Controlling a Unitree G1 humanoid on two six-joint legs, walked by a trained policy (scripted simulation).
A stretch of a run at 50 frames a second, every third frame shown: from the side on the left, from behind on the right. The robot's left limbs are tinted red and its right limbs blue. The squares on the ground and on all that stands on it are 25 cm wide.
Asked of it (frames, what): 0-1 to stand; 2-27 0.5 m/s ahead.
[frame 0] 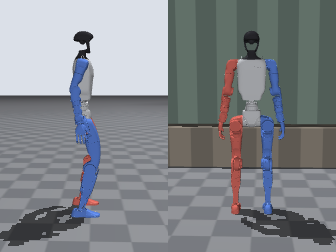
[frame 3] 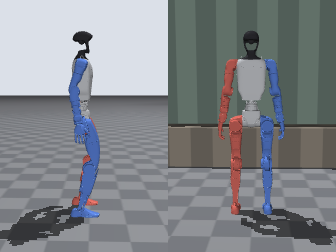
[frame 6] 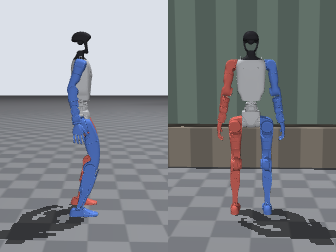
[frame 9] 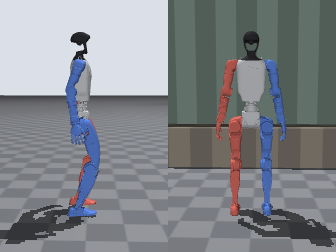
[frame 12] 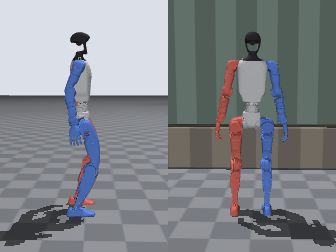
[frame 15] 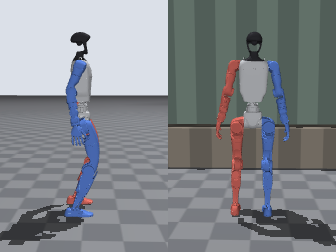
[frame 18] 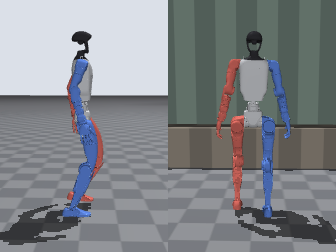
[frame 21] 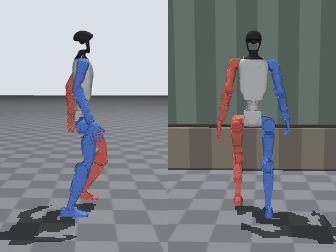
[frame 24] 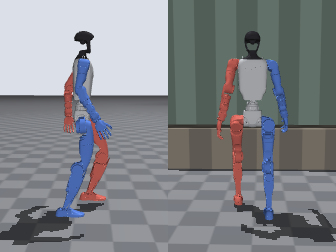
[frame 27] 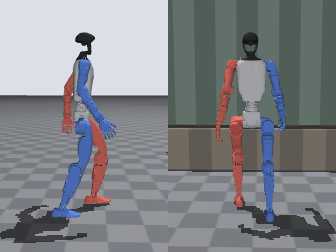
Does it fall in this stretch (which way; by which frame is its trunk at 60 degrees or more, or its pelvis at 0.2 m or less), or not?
no
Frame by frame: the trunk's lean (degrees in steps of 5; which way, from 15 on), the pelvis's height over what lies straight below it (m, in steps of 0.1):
0: 0, 0.8
3: 0, 0.8
6: 0, 0.8
9: 0, 0.8
12: 0, 0.8
15: 0, 0.8
18: 0, 0.8
21: 0, 0.8
24: 0, 0.8
27: 5, 0.8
